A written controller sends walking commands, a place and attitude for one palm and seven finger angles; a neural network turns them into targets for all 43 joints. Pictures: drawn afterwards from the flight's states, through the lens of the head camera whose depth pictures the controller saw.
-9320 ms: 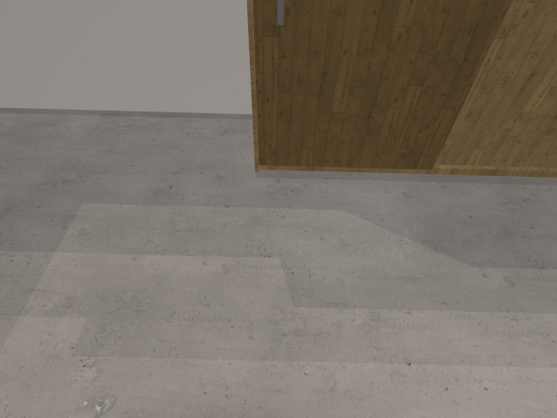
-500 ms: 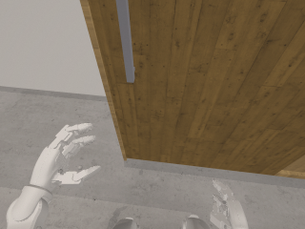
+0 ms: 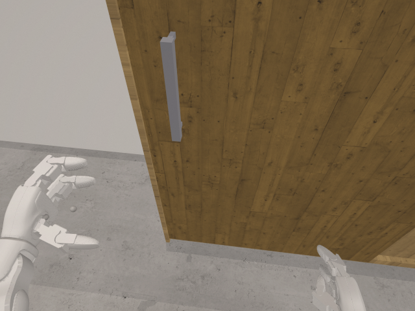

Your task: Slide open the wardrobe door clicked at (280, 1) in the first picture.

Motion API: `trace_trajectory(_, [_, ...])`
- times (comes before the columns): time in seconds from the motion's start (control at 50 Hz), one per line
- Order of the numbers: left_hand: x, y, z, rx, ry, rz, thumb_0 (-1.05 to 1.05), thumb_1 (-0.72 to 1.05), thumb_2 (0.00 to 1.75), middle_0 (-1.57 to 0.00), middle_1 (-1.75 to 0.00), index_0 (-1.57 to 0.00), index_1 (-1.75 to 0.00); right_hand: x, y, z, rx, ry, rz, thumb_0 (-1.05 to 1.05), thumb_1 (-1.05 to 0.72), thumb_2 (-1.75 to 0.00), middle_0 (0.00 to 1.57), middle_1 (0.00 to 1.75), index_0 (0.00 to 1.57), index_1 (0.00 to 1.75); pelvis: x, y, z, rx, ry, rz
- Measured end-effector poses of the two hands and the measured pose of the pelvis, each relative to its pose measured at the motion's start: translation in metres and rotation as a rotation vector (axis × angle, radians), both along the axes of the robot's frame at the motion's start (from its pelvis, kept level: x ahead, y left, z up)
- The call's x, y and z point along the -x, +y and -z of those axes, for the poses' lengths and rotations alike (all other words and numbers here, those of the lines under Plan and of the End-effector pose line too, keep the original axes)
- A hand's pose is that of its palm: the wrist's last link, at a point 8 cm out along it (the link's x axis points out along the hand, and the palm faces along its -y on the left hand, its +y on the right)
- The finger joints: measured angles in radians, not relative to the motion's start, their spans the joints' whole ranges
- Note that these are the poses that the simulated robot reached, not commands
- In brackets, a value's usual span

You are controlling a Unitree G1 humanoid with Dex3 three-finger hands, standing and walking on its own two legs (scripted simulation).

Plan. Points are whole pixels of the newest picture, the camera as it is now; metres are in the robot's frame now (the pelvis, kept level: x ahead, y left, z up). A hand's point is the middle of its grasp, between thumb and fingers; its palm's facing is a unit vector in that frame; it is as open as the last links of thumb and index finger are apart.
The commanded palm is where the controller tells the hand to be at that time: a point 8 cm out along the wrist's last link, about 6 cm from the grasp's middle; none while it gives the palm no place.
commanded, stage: raise the hand with hooked fingers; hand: left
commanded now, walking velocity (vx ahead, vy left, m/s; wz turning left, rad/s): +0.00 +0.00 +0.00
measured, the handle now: (174, 92) +0.53 +0.12 +0.16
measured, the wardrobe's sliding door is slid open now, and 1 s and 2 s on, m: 0.00 0.00 0.00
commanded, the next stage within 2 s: move the hooked fingers beside the handle in 0.86 s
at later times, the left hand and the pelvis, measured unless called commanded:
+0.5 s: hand (63, 168) +0.29 +0.27 +0.16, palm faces +0.01 -1.00 -0.05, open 14.0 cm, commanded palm +0.25 +0.31 +0.16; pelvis +0.00 -0.01 +0.02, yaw -1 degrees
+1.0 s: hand (62, 174) +0.28 +0.27 +0.15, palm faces +0.03 -1.00 -0.03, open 14.0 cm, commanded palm +0.25 +0.31 +0.16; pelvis +0.00 +0.00 +0.02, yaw -1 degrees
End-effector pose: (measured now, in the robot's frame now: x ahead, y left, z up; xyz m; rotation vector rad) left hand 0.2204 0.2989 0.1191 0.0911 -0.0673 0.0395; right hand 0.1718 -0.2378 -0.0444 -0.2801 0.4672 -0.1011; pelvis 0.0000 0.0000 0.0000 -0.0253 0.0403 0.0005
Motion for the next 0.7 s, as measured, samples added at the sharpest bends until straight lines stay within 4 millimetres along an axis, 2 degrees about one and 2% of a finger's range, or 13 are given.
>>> trace_trajectory(0.08, [-0.009, 0.01, -0.015, 0.011, -0.005, -0.016, -0.01, -0.42, 0.33, -0.3, -1.14, -0.29, -1.15, -0.007, 0.007, 0.0, -0.028, 0.001, -0.025, 0.01, -0.91, -0.9, 0.2, 0.3, 0.21, 0.3, -0.002, -0.002, -0.004, -0.003, -0.013, -0.001])
trace_trajectory(0.22, [-0.022, 0.011, -0.016, 0.026, 0.091, 0.013, -0.01, -0.48, 0.31, -0.3, -1.18, -0.3, -1.19, -0.005, 0.011, 0.006, -0.051, 0.044, -0.03, 0.01, -0.9, -0.9, 0.2, 0.3, 0.21, 0.31, -0.004, -0.004, -0.01, -0.009, -0.022, 0.005])
trace_trajectory(0.34, [-0.031, 0.019, -0.043, 0.021, -0.016, -0.017, -0.01, -0.49, 0.3, -0.31, -1.19, -0.3, -1.2, 0.004, 0.005, 0.007, -0.041, 0.084, -0.017, 0.01, -0.9, -0.9, 0.2, 0.3, 0.21, 0.31, -0.006, -0.008, -0.014, -0.011, -0.038, 0.006])
trace_trajectory(0.4, [-0.039, 0.026, -0.051, 0.028, -0.016, -0.025, -0.01, -0.49, 0.3, -0.31, -1.19, -0.3, -1.2, 0.008, 0.0, 0.007, -0.036, 0.1, -0.002, 0.01, -0.9, -0.9, 0.2, 0.3, 0.21, 0.31, -0.005, -0.009, -0.016, -0.012, -0.044, 0.005])
trace_trajectory(0.46, [-0.047, 0.027, -0.049, 0.034, 0.038, -0.003, -0.01, -0.5, 0.3, -0.3, -1.19, -0.3, -1.2, 0.011, -0.005, 0.007, -0.035, 0.11, 0.016, 0.01, -0.9, -0.9, 0.2, 0.3, 0.21, 0.31, -0.005, -0.009, -0.017, -0.015, -0.042, 0.008])
trace_trajectory(0.54, [-0.049, 0.017, -0.036, 0.045, 0.098, 0.044, -0.01, -0.5, 0.3, -0.3, -1.19, -0.3, -1.2, 0.016, -0.011, 0.006, -0.033, 0.112, 0.035, 0.01, -0.9, -0.9, 0.2, 0.3, 0.21, 0.31, -0.004, -0.007, -0.018, -0.019, -0.036, 0.018])
trace_trajectory(0.62, [-0.045, 0.012, -0.03, 0.065, 0.071, 0.034, -0.01, -0.5, 0.3, -0.3, -1.19, -0.3, -1.2, 0.018, -0.013, 0.003, -0.023, 0.11, 0.042, 0.01, -0.91, -0.9, 0.2, 0.3, 0.21, 0.3, -0.005, -0.007, -0.018, -0.02, -0.038, 0.027])
trace_trajectory(0.7, [-0.04, 0.017, -0.033, 0.064, 0.026, -0.019, -0.01, -0.5, 0.3, -0.31, -1.2, -0.3, -1.2, 0.017, -0.011, 0.0, -0.017, 0.104, 0.036, 0.01, -0.91, -0.9, 0.2, 0.3, 0.21, 0.3, -0.005, -0.008, -0.019, -0.018, -0.049, 0.024])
